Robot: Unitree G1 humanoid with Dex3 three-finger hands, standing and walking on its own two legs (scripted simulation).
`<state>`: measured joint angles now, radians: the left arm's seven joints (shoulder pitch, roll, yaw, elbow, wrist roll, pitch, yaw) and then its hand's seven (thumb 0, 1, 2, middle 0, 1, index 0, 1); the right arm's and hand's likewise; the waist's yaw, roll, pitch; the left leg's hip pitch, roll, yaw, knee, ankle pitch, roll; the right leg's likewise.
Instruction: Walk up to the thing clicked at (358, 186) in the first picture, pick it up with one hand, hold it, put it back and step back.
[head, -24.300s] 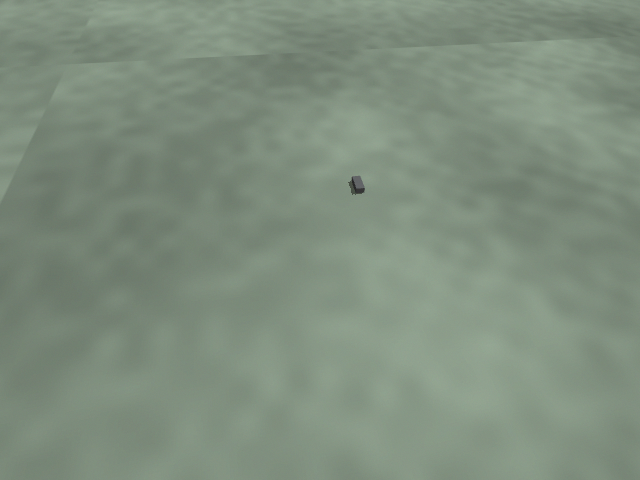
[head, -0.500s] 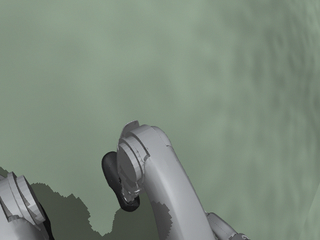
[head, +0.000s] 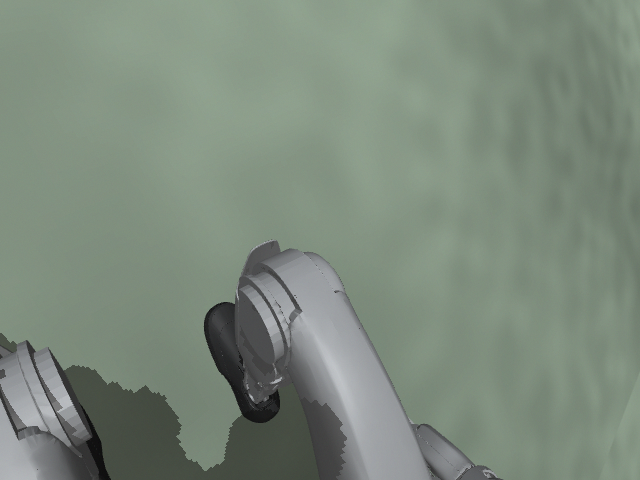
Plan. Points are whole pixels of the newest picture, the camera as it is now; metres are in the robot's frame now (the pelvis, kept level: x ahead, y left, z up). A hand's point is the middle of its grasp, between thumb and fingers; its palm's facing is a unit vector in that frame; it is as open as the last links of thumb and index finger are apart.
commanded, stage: close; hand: left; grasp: from above
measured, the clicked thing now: out of the picture +0.47 +0.35 -0.30
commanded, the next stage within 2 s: settle in 0.32 s
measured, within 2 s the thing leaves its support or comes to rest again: leaves its support in 0.74 s
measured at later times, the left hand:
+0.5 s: hand out of the picture +0.46 +0.33 -0.27, palm faces -0.42 -0.19 -0.89, open 7.0 cm
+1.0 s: hand out of the picture +0.46 +0.36 -0.21, palm faces -0.39 -0.16 -0.91, open 6.9 cm
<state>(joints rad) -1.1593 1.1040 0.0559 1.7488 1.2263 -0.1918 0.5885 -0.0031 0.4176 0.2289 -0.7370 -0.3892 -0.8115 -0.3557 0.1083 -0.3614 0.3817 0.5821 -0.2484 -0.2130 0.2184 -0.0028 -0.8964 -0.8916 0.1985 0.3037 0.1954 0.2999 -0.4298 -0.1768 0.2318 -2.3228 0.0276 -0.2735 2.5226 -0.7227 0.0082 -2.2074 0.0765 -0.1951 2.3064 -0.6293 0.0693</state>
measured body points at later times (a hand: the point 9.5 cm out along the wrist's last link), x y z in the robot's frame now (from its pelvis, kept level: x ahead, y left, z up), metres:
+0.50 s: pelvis +0.00 +0.00 +0.00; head +0.29 +0.14 +0.31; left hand +0.48 +0.34 -0.21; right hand +0.05 -0.24 -0.04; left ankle +0.06 +0.12 -0.28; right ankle +0.13 -0.12 -0.28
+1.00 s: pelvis +0.01 +0.00 +0.00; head +0.26 +0.14 +0.35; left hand +0.48 +0.36 -0.16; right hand +0.07 -0.26 -0.06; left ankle +0.06 +0.12 -0.28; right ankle +0.13 -0.12 -0.28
